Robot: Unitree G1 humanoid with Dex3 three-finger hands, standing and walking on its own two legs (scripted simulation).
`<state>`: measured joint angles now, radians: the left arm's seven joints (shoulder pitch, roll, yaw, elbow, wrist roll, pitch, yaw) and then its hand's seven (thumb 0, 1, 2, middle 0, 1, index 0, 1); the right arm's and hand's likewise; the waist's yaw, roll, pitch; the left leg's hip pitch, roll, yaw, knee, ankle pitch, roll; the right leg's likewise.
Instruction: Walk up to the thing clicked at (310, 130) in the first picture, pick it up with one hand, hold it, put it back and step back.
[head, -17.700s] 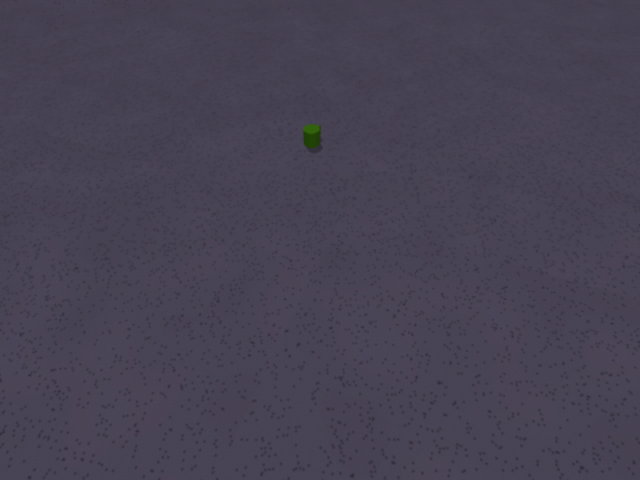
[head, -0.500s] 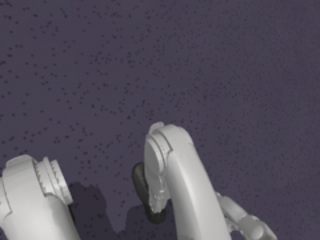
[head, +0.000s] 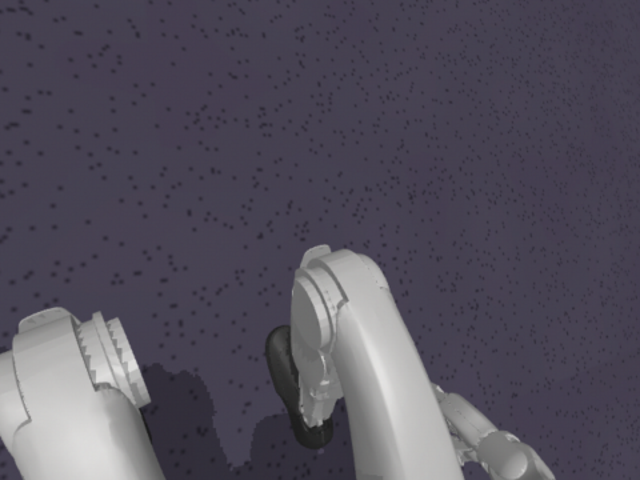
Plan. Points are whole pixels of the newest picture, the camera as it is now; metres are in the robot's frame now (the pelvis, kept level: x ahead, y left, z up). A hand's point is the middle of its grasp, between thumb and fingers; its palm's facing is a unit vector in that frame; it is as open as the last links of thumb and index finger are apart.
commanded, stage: settle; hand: left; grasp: from above
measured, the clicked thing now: out of the picture +0.44 +0.39 -0.25
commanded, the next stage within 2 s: lift in 0.90 s
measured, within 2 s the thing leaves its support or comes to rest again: leaves its support in 0.32 s
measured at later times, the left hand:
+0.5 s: hand out of the picture +0.41 +0.40 -0.17, palm faces -0.37 -0.14 -0.92, open 10.9 cm
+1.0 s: hand out of the picture +0.40 +0.40 -0.10, palm faces -0.43 -0.12 -0.90, open 10.9 cm
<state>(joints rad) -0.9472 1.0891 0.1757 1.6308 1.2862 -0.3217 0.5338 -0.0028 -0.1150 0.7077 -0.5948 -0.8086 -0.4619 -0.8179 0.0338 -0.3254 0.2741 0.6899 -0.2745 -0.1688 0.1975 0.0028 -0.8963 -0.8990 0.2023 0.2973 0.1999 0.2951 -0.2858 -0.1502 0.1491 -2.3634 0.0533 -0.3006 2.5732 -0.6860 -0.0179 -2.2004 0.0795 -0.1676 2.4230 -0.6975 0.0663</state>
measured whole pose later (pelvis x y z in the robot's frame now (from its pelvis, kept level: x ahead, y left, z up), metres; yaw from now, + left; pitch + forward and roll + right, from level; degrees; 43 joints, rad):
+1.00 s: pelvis -0.01 +0.00 +0.04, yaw +5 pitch +31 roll -11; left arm -0.87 0.89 0.16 1.23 1.21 -0.27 0.20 0.00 -0.13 0.68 -0.65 -0.77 -0.53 -0.78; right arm 0.12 -0.30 0.11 0.67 -0.13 0.00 0.15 0.00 -0.90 -0.90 0.20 0.30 0.20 0.30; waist -0.19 -0.02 0.01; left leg -2.32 0.04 -0.20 2.40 -0.63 0.00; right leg -2.17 0.03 -0.11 2.31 -0.69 0.05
